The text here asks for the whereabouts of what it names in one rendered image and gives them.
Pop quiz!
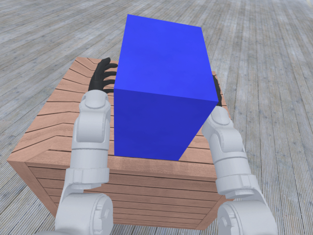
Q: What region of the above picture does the robot left upper arm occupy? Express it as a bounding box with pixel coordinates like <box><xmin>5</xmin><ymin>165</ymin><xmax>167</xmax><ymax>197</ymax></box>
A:
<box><xmin>33</xmin><ymin>193</ymin><xmax>113</xmax><ymax>235</ymax></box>

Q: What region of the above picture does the left robot forearm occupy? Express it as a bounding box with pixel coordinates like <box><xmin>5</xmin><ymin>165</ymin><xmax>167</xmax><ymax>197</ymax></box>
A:
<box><xmin>55</xmin><ymin>90</ymin><xmax>111</xmax><ymax>227</ymax></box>

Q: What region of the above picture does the carton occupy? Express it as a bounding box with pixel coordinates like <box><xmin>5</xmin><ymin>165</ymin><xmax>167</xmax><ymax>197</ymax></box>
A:
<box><xmin>113</xmin><ymin>14</ymin><xmax>219</xmax><ymax>161</ymax></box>

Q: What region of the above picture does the robot left hand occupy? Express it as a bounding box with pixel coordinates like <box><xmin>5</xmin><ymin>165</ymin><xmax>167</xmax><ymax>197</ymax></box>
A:
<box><xmin>88</xmin><ymin>57</ymin><xmax>118</xmax><ymax>94</ymax></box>

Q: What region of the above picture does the pedestal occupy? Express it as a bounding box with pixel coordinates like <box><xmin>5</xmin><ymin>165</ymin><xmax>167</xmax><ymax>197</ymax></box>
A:
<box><xmin>7</xmin><ymin>57</ymin><xmax>234</xmax><ymax>230</ymax></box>

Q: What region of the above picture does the robot right hand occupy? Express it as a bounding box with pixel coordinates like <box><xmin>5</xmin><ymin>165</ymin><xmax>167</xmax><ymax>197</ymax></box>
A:
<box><xmin>213</xmin><ymin>75</ymin><xmax>222</xmax><ymax>107</ymax></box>

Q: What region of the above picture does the right robot forearm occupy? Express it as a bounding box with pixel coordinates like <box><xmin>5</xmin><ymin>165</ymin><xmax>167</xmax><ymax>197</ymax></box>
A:
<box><xmin>201</xmin><ymin>106</ymin><xmax>278</xmax><ymax>234</ymax></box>

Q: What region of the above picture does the robot right upper arm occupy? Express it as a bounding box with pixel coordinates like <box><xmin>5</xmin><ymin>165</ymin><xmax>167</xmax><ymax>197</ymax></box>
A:
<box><xmin>217</xmin><ymin>200</ymin><xmax>277</xmax><ymax>235</ymax></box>

